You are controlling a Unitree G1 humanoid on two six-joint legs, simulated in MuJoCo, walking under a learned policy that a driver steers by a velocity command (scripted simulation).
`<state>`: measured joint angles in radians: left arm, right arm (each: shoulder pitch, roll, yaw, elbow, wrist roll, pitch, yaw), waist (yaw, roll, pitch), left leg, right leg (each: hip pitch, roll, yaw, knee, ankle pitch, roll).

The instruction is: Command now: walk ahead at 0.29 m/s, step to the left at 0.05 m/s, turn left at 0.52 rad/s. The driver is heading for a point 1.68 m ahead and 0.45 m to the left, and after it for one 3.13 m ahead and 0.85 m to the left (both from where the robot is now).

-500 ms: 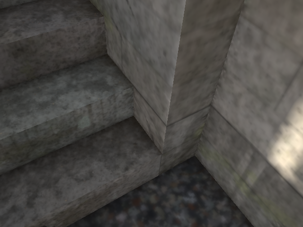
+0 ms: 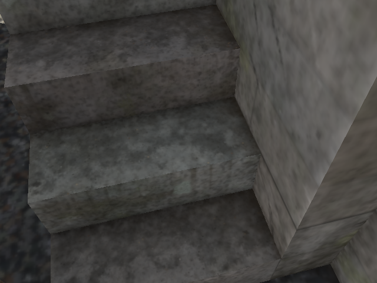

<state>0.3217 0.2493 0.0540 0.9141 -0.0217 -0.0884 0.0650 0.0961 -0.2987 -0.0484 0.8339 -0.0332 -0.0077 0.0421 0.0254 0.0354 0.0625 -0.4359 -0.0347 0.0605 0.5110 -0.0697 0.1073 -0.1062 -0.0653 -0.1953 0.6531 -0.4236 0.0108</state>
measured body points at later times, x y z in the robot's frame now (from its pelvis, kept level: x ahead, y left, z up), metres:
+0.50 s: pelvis +0.08 -0.02 +0.02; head +0.12 -0.02 +0.47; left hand +0.09 +0.27 -0.10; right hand +0.27 -0.26 -0.11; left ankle +0.08 +0.07 -0.68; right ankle +0.12 -0.13 -0.72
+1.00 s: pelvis +0.10 +0.03 +0.01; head +0.11 +0.05 +0.46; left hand +0.01 +0.30 -0.13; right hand +0.36 -0.07 -0.10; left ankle +0.05 +0.13 -0.72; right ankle +0.12 -0.12 -0.66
